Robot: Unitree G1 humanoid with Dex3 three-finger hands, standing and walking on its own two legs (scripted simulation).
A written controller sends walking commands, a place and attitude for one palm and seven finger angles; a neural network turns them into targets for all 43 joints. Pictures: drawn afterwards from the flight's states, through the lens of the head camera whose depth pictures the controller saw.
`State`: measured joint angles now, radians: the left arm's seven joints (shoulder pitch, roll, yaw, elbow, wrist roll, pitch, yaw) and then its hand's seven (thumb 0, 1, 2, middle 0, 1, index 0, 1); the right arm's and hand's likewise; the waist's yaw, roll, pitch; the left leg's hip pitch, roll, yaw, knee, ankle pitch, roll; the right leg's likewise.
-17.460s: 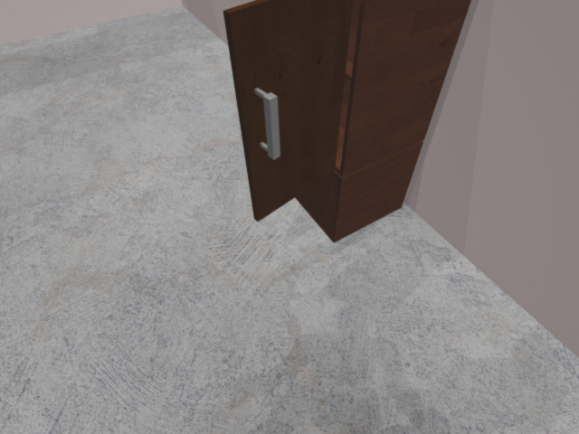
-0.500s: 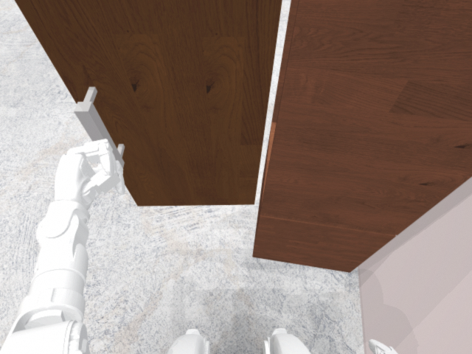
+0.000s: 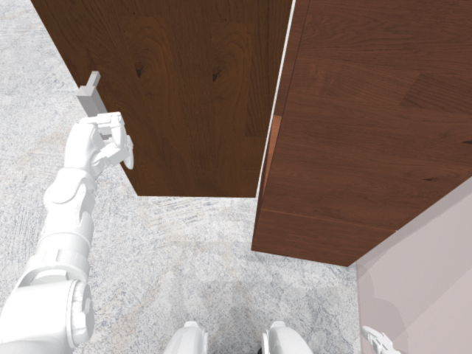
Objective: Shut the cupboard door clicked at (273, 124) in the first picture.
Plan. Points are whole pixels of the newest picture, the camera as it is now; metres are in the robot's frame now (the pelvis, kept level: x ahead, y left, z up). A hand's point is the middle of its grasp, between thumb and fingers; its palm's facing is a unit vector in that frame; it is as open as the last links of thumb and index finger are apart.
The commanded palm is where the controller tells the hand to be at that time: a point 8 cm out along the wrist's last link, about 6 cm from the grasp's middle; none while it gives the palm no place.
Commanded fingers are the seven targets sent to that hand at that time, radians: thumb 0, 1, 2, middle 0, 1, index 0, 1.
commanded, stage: push the door shut along its arc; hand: left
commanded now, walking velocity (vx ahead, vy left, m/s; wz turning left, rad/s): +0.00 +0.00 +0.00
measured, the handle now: (107, 118) +0.51 +0.24 +0.07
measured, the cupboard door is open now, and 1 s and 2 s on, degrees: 99 81 62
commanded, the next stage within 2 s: pull the fist back off the door in 1.64 s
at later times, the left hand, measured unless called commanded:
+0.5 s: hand (134, 126) +0.48 +0.18 +0.08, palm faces -0.18 -0.98 -0.01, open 3.1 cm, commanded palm +0.49 +0.21 +0.07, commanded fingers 0.00 0.90 0.90 -1.30 -1.50 -1.30 -1.50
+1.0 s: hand (164, 98) +0.56 +0.14 +0.08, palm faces -0.32 -0.95 -0.01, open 2.8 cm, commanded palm +0.56 +0.18 +0.07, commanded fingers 0.00 0.90 0.90 -1.30 -1.50 -1.30 -1.50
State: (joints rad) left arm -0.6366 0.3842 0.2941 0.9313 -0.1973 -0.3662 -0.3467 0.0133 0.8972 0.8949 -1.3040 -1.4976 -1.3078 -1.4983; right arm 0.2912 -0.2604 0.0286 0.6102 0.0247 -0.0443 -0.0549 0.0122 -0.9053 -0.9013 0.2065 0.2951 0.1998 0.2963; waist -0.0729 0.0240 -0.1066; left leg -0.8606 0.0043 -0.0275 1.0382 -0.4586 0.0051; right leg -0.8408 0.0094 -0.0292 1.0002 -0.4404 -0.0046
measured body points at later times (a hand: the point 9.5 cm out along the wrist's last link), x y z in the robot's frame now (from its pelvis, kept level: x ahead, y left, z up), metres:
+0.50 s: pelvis -0.01 +0.00 -0.02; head +0.11 +0.02 +0.42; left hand +0.49 +0.24 +0.08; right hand +0.02 -0.28 -0.13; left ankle +0.02 +0.11 -0.67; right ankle +0.02 -0.12 -0.67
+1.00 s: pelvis -0.01 +0.01 -0.03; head +0.16 +0.02 +0.39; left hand +0.57 +0.19 +0.08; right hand -0.04 -0.25 -0.13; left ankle +0.02 +0.11 -0.67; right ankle +0.02 -0.12 -0.67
